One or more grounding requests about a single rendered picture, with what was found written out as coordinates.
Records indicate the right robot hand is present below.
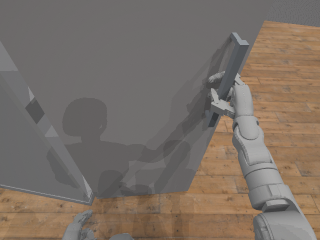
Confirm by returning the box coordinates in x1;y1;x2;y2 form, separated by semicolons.
207;71;254;121

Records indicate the handle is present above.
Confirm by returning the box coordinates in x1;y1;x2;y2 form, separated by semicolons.
205;32;249;128

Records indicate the robot right upper arm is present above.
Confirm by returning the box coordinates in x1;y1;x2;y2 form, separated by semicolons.
253;210;315;240

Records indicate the fridge door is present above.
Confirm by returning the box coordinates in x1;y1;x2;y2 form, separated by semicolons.
0;0;274;199

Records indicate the left robot hand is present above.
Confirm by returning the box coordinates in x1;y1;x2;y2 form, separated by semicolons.
61;209;97;240

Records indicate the robot right forearm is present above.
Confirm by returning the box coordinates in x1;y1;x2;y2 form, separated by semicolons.
232;115;317;240

